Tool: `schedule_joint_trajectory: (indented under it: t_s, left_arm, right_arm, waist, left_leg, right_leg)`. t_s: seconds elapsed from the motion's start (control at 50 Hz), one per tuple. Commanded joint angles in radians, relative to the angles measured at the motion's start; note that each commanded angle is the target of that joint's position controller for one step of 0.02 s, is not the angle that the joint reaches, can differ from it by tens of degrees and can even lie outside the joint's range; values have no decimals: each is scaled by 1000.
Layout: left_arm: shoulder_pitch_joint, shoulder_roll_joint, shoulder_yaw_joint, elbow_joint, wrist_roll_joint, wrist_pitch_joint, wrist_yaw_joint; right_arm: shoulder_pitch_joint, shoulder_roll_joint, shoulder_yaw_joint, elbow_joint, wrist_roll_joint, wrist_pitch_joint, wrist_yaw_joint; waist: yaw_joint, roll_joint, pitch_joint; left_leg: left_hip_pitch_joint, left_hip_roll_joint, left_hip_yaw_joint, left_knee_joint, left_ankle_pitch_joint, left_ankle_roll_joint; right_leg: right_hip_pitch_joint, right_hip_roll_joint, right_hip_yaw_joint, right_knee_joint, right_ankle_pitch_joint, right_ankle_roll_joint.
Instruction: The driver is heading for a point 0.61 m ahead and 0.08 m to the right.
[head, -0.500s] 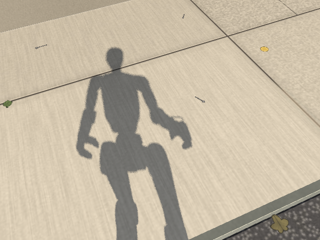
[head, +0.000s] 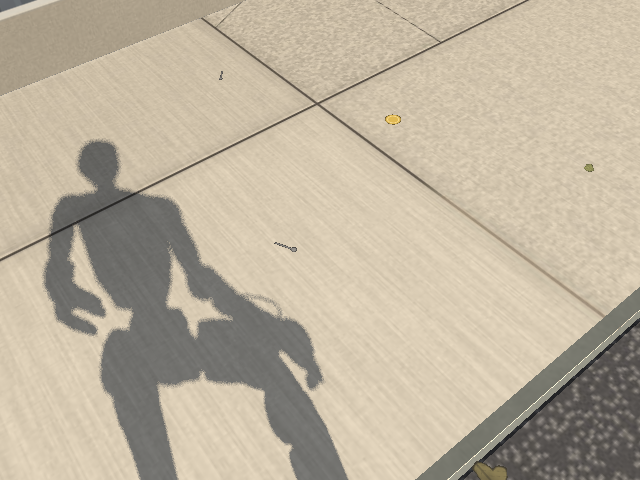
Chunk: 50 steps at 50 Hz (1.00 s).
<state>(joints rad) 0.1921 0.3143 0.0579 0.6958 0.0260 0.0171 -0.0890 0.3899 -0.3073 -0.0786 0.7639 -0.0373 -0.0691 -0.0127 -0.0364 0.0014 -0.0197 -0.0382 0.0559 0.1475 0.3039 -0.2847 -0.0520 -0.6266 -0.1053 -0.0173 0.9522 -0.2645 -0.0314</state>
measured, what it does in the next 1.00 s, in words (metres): walks ahead: right foot, then left foot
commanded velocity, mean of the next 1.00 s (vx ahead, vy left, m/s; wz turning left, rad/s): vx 0.69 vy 0.00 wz -0.20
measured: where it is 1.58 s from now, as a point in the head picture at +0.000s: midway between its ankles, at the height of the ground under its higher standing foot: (448, 333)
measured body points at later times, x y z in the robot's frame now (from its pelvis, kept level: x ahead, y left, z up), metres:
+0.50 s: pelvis +0.33 -0.16 -0.01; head +0.36 -0.18 +0.44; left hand +0.37 +0.12 -0.12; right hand +0.47 -0.44 -0.11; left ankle +0.59 -0.10 -0.68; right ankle +0.15 -0.13 -0.74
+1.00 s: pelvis +0.71 -0.27 +0.00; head +0.75 -0.27 +0.44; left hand +0.97 -0.10 -0.08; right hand +0.69 -0.54 -0.13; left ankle +0.63 -0.20 -0.74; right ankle +0.87 -0.41 -0.71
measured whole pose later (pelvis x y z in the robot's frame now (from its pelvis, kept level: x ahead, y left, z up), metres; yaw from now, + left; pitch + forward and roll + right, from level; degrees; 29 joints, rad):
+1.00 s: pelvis +0.71 -0.27 +0.00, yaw -7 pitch +1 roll +2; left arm 0.01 0.24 -0.01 0.66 0.01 -0.09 -0.01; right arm 0.33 -0.25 -0.01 0.87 0.01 -0.07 -0.03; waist -0.09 -0.05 0.07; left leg -0.04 -0.15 -0.03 0.34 -0.31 0.11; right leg -0.57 -0.01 0.06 0.52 0.10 0.02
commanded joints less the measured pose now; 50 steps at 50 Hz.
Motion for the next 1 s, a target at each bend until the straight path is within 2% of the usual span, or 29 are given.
schedule_joint_trajectory:
  t_s: [0.02, 0.08, 0.1, 0.12, 0.14, 0.16, 0.18, 0.2, 0.22, 0.24, 0.26, 0.32, 0.42, 0.48, 0.54, 0.58, 0.6, 0.62, 0.64, 0.66, 0.68, 0.7, 0.72, 0.76, 0.8, 0.84, 0.88, 0.94, 1.0]
  left_arm:
    - [-96, 70, 14, -105, -1, 6, -26]
    - [-62, 92, 21, -94, 0, 5, -11]
    - [53, 101, 31, -56, -1, 1, 1]
    - [285, 132, 53, 27, 0, -8, 21]
    - [438, 213, 68, 69, -5, -16, 42]
    - [305, 303, 69, 2, -26, -16, 49]
    - [226, 284, 71, -41, -19, -13, 52]
    - [230, 269, 70, -33, -2, -18, 63]
    - [231, 240, 67, -24, 0, -28, 67]
    - [192, 223, 61, -28, -5, -39, 72]
    - [166, 198, 52, -32, -9, -51, 74]
    - [221, 133, 30, -5, -22, -82, 73]
    - [352, 99, 15, 72, -33, -112, 71]
    - [370, 81, -3, 116, -16, -125, 81]
    - [330, 130, 0, 137, 3, -129, 106]
    - [290, 161, 12, 139, 30, -109, 132]
    - [254, 175, 17, 138, 39, -96, 140]
    - [158, 188, 22, 126, 28, -88, 145]
    - [159, 33, -14, 87, 30, -105, 128]
    - [360, 11, -25, 82, -48, -115, 118]
    - [274, 69, -36, 82, -20, -123, 119]
    - [147, 121, -24, 22, -57, -141, 96]
    - [92, 108, -22, 16, -64, -142, 91]
    - [84, 84, -22, 4, -48, -124, 84]
    - [77, 38, -35, -15, -26, -114, 86]
    - [19, -9, -51, -43, -14, -108, 93]
    - [-69, -26, -59, -61, -15, -106, 94]
    - [-167, -2, -47, -92, -22, -107, 86]
    - [-116, 55, -22, -78, -9, -123, 75]
  right_arm:
    - [-160, -169, -40, -93, -9, -27, 2]
    - [-132, -192, -45, -71, -13, -9, 7]
    - [-142, -200, -45, -69, -11, 0, 9]
    - [-129, -177, -36, -68, -18, 11, 14]
    - [-174, -75, 1, -100, -39, 13, 26]
    - [-204, 11, 28, -213, -21, 0, 38]
    - [-266, -67, 22, -232, -38, -15, 40]
    - [-255, -92, 20, -215, -40, -28, 43]
    - [-219, -102, 23, -177, -40, -32, 36]
    - [-202, -92, 28, -163, -43, -21, 33]
    - [-187, -84, 34, -152, -44, -2, 37]
    - [-233, -67, 41, -140, -31, 38, 49]
    - [-429, -29, 60, -165, 3, 31, 64]
    - [-499, -2, 77, -178, 21, 21, 73]
    - [-416, -49, 67, -137, 33, 16, 70]
    - [-193, -110, 48, -60, 25, 22, 57]
    - [1, -139, 34, 4, 22, 21, 46]
    - [235, -153, 19, 74, 17, 14, 30]
    - [283, -202, 10, 116, 11, 16, 17]
    - [193, -244, -7, 93, -1, 10, 23]
    - [37, -179, -13, 33, 24, 14, 18]
    - [-48, -38, 27, -20, 45, -20, 25]
    - [-132, -26, 38, -16, 46, -37, 37]
    - [-140, -28, 44, 3, 33, -56, 37]
    - [-125, -26, 51, 31, 49, -63, 34]
    - [-113, -80, 40, 40, 48, -61, 19]
    - [-51, -105, 31, 54, 59, -43, -2]
    - [9, -104, 28, 77, 62, -10, -21]
    - [-39, -88, 26, 72, 43, 14, -28]
  waist:
    - [50, 136, 82]
    - [61, 92, 94]
    - [123, 57, 47]
    - [222, -58, -70]
    - [269, -302, -63]
    - [158, -506, -78]
    - [156, -297, -28]
    - [128, -174, -20]
    - [94, -51, 11]
    - [60, -30, 23]
    - [38, -65, 29]
    - [46, -29, 76]
    - [126, -23, 123]
    - [132, -59, 143]
    - [59, -93, 66]
    - [-55, -115, -42]
    - [-138, -108, -100]
    - [-274, -67, -129]
    - [-170, 216, -160]
    - [-39, 301, -357]
    - [-27, 28, -275]
    - [-37, -53, -155]
    - [27, -156, -27]
    - [75, -89, 69]
    - [94, -36, 89]
    - [76, 4, 50]
    - [16, 18, -15]
    - [-35, 60, -48]
    - [17, 95, -54]
  left_leg:
    - [-216, 228, -30, -250, -240, 123]
    - [-151, 253, 23, -137, -172, 131]
    - [-156, 230, 74, 56, 74, 128]
    - [-210, 170, 141, 455, 386, 118]
    - [-465, 94, 118, 881, 67, 79]
    - [-818, -78, -82, 1093, -275, 38]
    - [-922, -32, -201, 1170, -175, 44]
    - [-923, 5, -203, 1160, -88, 54]
    - [-843, 57, -206, 1059, -6, 54]
    - [-752, 80, -202, 987, 24, 46]
    - [-695, 90, -201, 939, 47, 34]
    - [-709, 87, -159, 814, 141, 15]
    - [-774, 30, -48, 527, 344, 59]
    - [-688, -14, 4, 360, 395, 118]
    - [-502, -130, 29, 303, 372, 179]
    - [-312, -211, 41, 317, 279, 201]
    - [-148, -217, 20, 284, 285, 206]
    - [64, -133, -77, 156, 357, 261]
    - [367, 84, -324, 362, 627, 307]
    - [571, 326, -923, 194, 713, 530]
    - [397, 272, -835, 99, 562, 496]
    - [241, 251, -742, 8, 417, 448]
    - [37, 206, -643, -49, 459, 398]
    - [-165, 133, -458, -88, 699, 354]
    - [-298, 35, -296, -95, 893, 296]
    - [-298, -22, -211, -69, 1051, 259]
    - [-191, -49, -181, -34, 997, 204]
    - [-74, -15, -217, 11, 812, 162]
    - [-26, 26, -266, 136, 775, 157]
  right_leg:
    - [141, -15, -57, -111, 36, -14]
    - [218, 42, -144, -180, -33, -73]
    - [344, 107, -187, -208, -70, -95]
    - [580, 195, -181, -230, -149, -121]
    - [695, 64, 106, -390, -388, -141]
    - [733, -97, 771, -755, -773, -230]
    - [737, -160, 865, -849, -701, -241]
    - [712, -175, 810, -790, -579, -246]
    - [613, -141, 673, -748, -431, -225]
    - [517, -78, 565, -738, -338, -205]
    - [458, -35, 500, -751, -290, -200]
    - [447, 13, 393, -805, -126, -200]
    - [625, 38, 192, -850, 397, -97]
    - [670, 14, 87, -912, 644, -64]
    - [781, -28, -16, -833, 1210, -8]
    - [843, -57, -39, -559, 1536, 23]
    - [805, -54, -44, -308, 1552, 33]
    - [656, 2, -74, 94, 1381, 42]
    - [243, 176, -28, 517, -31, 37]
    - [-50, 283, 139, 813, -292, 66]
    - [-51, 184, 182, 725, -111, 18]
    - [-10, 144, 219, 667, -150, 17]
    - [23, 105, 175, 572, -114, 1]
    - [95, 52, 142, 431, -75, 11]
    - [176, 46, 70, 196, -23, 28]
    - [211, 84, 6, -27, 74, 62]
    - [221, 118, -15, -237, 255, 83]
    - [228, 143, 8, -406, 442, 79]
    - [285, 150, 35, -470, 404, 26]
